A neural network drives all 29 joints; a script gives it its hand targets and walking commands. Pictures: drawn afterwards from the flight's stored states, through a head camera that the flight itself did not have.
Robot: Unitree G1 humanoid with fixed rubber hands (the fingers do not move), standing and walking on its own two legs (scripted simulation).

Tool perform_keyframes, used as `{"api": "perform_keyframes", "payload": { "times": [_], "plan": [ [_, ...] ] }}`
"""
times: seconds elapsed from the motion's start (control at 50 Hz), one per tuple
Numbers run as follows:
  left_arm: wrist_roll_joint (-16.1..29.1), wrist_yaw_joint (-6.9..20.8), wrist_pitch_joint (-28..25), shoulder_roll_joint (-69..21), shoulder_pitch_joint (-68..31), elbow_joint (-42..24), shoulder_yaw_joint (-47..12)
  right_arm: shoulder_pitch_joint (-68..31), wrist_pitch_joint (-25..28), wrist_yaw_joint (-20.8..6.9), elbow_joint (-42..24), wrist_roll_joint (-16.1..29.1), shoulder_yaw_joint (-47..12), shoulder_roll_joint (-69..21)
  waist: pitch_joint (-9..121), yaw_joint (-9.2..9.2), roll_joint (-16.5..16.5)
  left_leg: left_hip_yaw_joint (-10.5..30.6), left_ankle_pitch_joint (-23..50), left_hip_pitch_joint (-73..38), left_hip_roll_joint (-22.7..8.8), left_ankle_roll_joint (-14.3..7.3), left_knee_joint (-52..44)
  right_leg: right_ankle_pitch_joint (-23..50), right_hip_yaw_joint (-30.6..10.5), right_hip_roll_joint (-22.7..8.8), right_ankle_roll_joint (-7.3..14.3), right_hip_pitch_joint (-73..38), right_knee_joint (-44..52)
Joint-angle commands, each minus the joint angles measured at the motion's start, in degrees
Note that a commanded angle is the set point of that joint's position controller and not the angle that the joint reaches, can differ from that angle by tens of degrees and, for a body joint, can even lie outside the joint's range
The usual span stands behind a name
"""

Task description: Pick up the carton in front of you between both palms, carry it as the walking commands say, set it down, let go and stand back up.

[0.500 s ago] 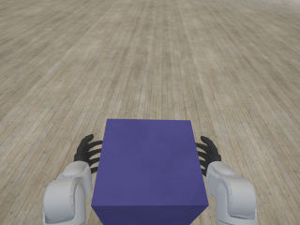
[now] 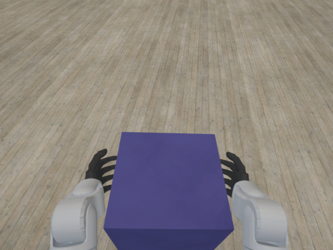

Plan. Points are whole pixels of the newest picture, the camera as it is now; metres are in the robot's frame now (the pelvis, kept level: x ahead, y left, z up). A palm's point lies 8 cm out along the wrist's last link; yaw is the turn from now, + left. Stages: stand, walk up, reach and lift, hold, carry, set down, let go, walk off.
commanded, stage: carry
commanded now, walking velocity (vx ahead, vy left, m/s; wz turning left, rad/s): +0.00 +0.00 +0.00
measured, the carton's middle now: (166, 198) +0.26 +0.00 +0.00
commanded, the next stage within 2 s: none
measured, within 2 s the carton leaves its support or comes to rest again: neither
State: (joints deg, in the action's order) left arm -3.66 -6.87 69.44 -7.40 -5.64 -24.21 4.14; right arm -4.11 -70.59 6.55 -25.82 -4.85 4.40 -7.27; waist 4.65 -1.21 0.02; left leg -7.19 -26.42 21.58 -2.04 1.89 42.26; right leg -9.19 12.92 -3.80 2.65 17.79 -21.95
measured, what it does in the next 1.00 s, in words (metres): walks ahead: left foot, then right foot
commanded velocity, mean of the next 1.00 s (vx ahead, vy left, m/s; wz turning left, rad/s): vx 0.00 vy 0.00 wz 0.00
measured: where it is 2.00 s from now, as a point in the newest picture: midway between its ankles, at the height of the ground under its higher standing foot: outside the picture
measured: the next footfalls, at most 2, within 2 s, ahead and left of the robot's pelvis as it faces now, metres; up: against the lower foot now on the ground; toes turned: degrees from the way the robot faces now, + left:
left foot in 0.10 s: +0.12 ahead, +0.12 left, +0.00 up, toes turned -1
right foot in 0.82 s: +0.17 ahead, -0.10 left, +0.00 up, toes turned +10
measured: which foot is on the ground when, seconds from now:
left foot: up 0.00-0.08, down 0.10-1.00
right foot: down 0.00-0.72, up 0.74-0.80, down 0.82-1.00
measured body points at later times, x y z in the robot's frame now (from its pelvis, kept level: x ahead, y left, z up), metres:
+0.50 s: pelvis +0.14 +0.01 +0.00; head +0.13 +0.01 +0.45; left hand +0.41 +0.14 +0.09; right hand +0.39 -0.16 +0.08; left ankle +0.08 +0.12 -0.74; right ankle +0.04 -0.09 -0.73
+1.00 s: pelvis +0.15 -0.01 -0.01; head +0.12 -0.02 +0.44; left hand +0.44 +0.13 +0.06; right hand +0.42 -0.17 +0.05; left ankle +0.08 +0.12 -0.75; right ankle +0.14 -0.10 -0.75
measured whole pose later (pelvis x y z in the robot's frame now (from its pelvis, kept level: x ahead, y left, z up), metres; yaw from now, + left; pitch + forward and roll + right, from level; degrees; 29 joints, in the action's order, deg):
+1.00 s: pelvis +0.15 -0.01 -0.01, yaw -1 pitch +3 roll -1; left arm -8.0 -3.4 63.4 -7.6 -8.7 -11.5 5.6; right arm -6.5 -64.1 4.5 -13.1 -8.7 5.4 -7.4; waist 7.8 0.7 -2.1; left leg -7.2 -21.7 10.0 -5.5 2.4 29.7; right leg -17.1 10.9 -1.7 2.0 15.6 -30.2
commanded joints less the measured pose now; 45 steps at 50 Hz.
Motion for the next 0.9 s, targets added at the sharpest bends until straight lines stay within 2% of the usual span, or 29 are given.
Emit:
{"api": "perform_keyframes", "payload": {
  "times": [0.0,0.06,0.08,0.12,0.14,0.18,0.24,0.28,0.3,0.32,0.34,0.38,0.44,0.46,0.5,0.54,0.58,0.62,0.64,0.68,0.7,0.72,0.74,0.76,0.78,0.82,0.84,0.86,0.88],
  "plan": [
    [22.05,11.61,-1.16,-53.52,-20.74,-7.04,-40.05,-23.43,2.82,-9.03,-8.16,18.45,-40.96,-51.57,18.83,0.29,9.60,-0.60,9.50,-1.76,-0.43,-0.63,-13.51,37.97,-8.89,-12.12,3.03,-20.98,2.07],
    [21.17,11.17,-0.92,-51.00,-22.24,-8.12,-41.93,-22.37,2.43,-9.52,-7.63,18.23,-40.58,-50.67,18.90,0.55,3.71,-0.54,32.85,-15.66,-3.30,-0.85,-24.65,21.03,-5.10,-7.66,-0.82,-12.29,-2.07],
    [20.49,10.90,-0.64,-49.83,-22.69,-9.84,-40.44,-23.19,1.93,-9.31,-9.20,17.87,-40.54,-48.97,18.15,0.63,1.93,3.82,47.03,-19.31,-9.61,-1.54,-21.11,13.45,-4.14,-7.47,-3.07,-6.93,-3.72],
    [21.60,10.75,0.58,-48.28,-22.67,-8.64,-41.31,-22.14,1.09,-9.08,-6.44,17.75,-37.36,-46.83,19.48,1.03,-7.97,5.36,66.45,-24.83,-12.74,-4.84,-14.26,3.51,-4.59,-3.37,-4.94,-3.61,-7.86],
    [19.93,10.53,1.16,-46.97,-21.67,-6.99,-40.97,-20.61,0.82,-9.32,-3.97,17.09,-36.49,-46.30,19.22,0.99,-9.52,5.81,67.49,-25.79,-13.59,-5.56,-14.62,2.20,-5.35,-3.58,-5.18,-1.70,-7.06],
    [19.81,10.92,1.74,-46.72,-21.31,-4.86,-40.24,-20.99,0.27,-9.27,-1.82,16.61,-36.45,-46.98,18.25,1.26,-5.14,3.74,73.80,-23.08,-10.97,-4.71,-13.30,8.44,-4.44,-2.21,-5.90,-4.19,-7.85],
    [19.28,10.83,1.85,-49.58,-20.75,-1.45,-38.86,-22.91,0.15,-9.97,-3.19,17.50,-37.39,-46.50,16.44,1.03,-3.07,3.69,67.78,-19.87,-9.35,-5.14,-11.28,9.37,-3.95,-1.00,-6.09,-7.83,0.18],
    [18.73,10.73,1.11,-48.21,-22.50,-4.63,-38.23,-23.83,0.39,-9.89,-2.05,18.98,-37.86,-48.97,15.37,1.18,2.55,-1.42,63.45,-14.20,-5.04,-3.16,-4.30,35.10,-2.92,-1.54,-5.13,-11.77,-5.73],
    [17.51,10.38,1.29,-47.66,-21.67,-3.58,-38.46,-25.39,0.44,-9.94,-2.32,20.54,-39.79,-50.08,15.41,1.09,5.87,-3.06,45.79,-6.36,-3.35,-2.19,-5.22,46.70,-4.45,-4.53,-4.61,-17.17,-6.38],
    [18.48,10.75,0.80,-49.33,-22.27,-5.69,-39.32,-27.37,0.84,-9.75,-6.00,19.74,-40.43,-50.30,15.81,0.88,4.43,-2.63,30.32,-3.08,-3.04,-1.34,-9.39,52.50,-7.22,-7.59,-2.88,-20.42,-6.83],
    [19.31,10.56,0.81,-49.72,-23.78,-5.61,-39.17,-26.09,0.49,-9.50,-5.37,19.33,-40.21,-50.43,15.43,1.37,9.29,-5.56,23.07,-0.20,-0.02,-0.72,-15.56,60.00,-5.66,-6.60,-2.28,-26.80,-8.76],
    [18.65,10.05,0.28,-50.48,-21.30,-5.71,-39.04,-26.33,0.49,-9.46,-6.20,20.55,-41.05,-50.50,17.37,1.03,5.85,-4.04,33.42,-11.63,-0.83,-0.76,-20.40,49.79,-6.11,-6.41,-2.96,-19.87,-11.66],
    [17.39,9.92,0.84,-48.24,-21.43,-7.53,-39.11,-23.93,0.51,-9.73,-3.90,19.94,-37.99,-49.09,19.08,1.06,-9.00,2.46,82.87,-34.66,-9.64,-5.49,-12.47,-0.26,-3.78,-0.55,-5.19,2.74,-9.60],
    [19.99,10.38,0.86,-49.46,-23.02,-8.15,-39.65,-22.96,0.63,-9.53,-5.70,18.44,-39.43,-47.98,16.33,0.75,-11.87,4.94,84.79,-34.13,-11.64,-7.24,-11.02,-10.14,-4.79,-0.01,-5.00,3.44,-2.20],
    [18.10,10.53,0.85,-48.62,-22.40,-5.47,-38.59,-23.90,0.80,-9.52,-5.68,18.67,-39.03,-48.46,15.01,1.67,-7.67,3.24,68.52,-25.99,-9.08,-5.31,-11.00,7.58,-4.92,-0.30,-5.07,-6.69,6.73],
    [20.21,11.20,1.05,-49.05,-21.42,-4.98,-38.30,-22.91,0.68,-9.68,-5.58,19.08,-39.22,-48.82,16.89,1.73,3.58,1.00,43.33,-12.30,-6.98,-2.36,-9.41,37.64,-6.89,-4.85,-4.06,-19.61,-1.28],
    [18.62,10.96,0.50,-49.05,-20.53,-5.58,-39.58,-23.92,0.94,-9.64,-5.81,19.37,-40.08,-49.74,16.07,1.49,7.62,-1.19,24.34,-3.68,-3.38,-1.00,-9.79,59.28,-10.00,-9.45,-1.94,-24.16,-5.85],
    [18.88,10.60,0.25,-50.27,-20.69,-6.09,-39.48,-22.61,1.00,-9.51,-4.58,19.90,-40.45,-50.71,17.68,0.71,12.02,-5.67,23.24,-0.07,0.99,-0.22,-15.42,69.73,-6.30,-6.21,-0.57,-30.72,-12.21],
    [18.74,10.45,0.10,-50.36,-18.91,-4.07,-38.83,-25.29,1.02,-9.62,-7.56,20.43,-40.83,-49.17,16.71,0.75,10.69,-4.93,28.63,-6.27,1.50,-0.86,-21.65,68.26,-6.57,-6.23,-0.82,-26.24,-14.80],
    [18.75,10.33,-0.47,-49.31,-20.29,-6.54,-40.00,-23.64,1.75,-10.19,-6.53,19.98,-40.44,-47.69,18.62,0.61,0.36,-1.54,58.81,-25.01,-3.82,-2.15,-17.20,35.86,-4.90,-3.90,-3.54,-9.25,-15.21],
    [18.03,10.34,-0.88,-49.05,-22.33,-5.70,-40.31,-24.78,2.25,-10.12,-5.33,19.23,-40.85,-48.41,17.15,2.71,-9.31,-0.79,82.75,-37.94,-5.68,-4.47,-13.76,16.07,-0.94,0.56,-4.88,5.12,-21.43],
    [19.25,10.93,-1.17,-50.25,-21.63,-7.33,-40.61,-22.17,2.33,-10.27,-4.63,18.45,-39.96,-48.38,15.42,1.98,-14.82,6.59,95.89,-44.54,-11.19,-7.88,-11.98,-17.17,-2.47,3.79,-4.74,16.21,-14.94],
    [18.09,11.36,-1.05,-48.95,-22.38,-4.61,-40.16,-22.04,3.10,-10.53,-3.48,17.69,-40.11,-47.91,15.93,2.61,-13.09,7.20,88.96,-44.50,-13.72,-8.83,-12.13,-21.17,-4.13,2.50,-4.31,14.77,-7.69],
    [17.96,12.01,-1.69,-48.66,-21.89,-4.42,-40.22,-22.69,3.40,-10.97,-4.33,17.85,-39.74,-47.50,17.52,1.64,-7.62,4.95,77.09,-36.07,-12.40,-7.68,-12.13,-9.74,-5.94,1.23,-3.53,2.24,1.08],
    [17.83,12.14,-2.15,-47.42,-24.31,-2.15,-40.47,-22.98,3.67,-11.08,-0.48,16.12,-38.61,-45.28,15.94,1.27,-8.33,2.03,58.90,-28.53,-9.28,-4.65,-11.31,4.26,-5.35,0.01,-4.20,-5.05,8.10],
    [16.61,12.48,-3.29,-44.40,-26.14,-1.24,-37.96,-24.39,4.75,-11.72,1.03,15.58,-36.96,-44.83,16.09,2.14,0.10,1.37,20.86,-11.44,-6.57,-0.85,-15.51,23.77,-10.57,-7.78,-2.43,-18.20,-2.57],
    [14.54,12.35,-3.97,-43.11,-24.32,2.27,-36.37,-27.80,4.90,-11.66,1.16,15.53,-38.77,-45.21,13.11,1.69,7.88,2.00,15.79,-12.09,-5.51,-0.39,-15.09,31.17,-13.56,-9.14,-0.46,-13.26,-2.50],
    [11.89,12.28,-4.01,-42.18,-23.32,7.94,-31.95,-28.87,5.26,-11.69,2.41,14.32,-36.80,-41.67,8.47,2.15,10.38,2.35,14.49,-9.77,-5.88,-0.61,-14.27,28.63,-12.19,-9.34,-0.35,-10.18,-1.50],
    [14.34,12.55,-4.99,-42.75,-24.79,5.28,-33.68,-27.83,5.85,-11.66,2.86,14.79,-37.79,-41.50,12.12,1.94,7.06,1.87,16.54,-11.97,-5.68,-0.56,-14.34,28.48,-11.75,-8.48,-0.84,-10.70,-3.35]
  ]
}}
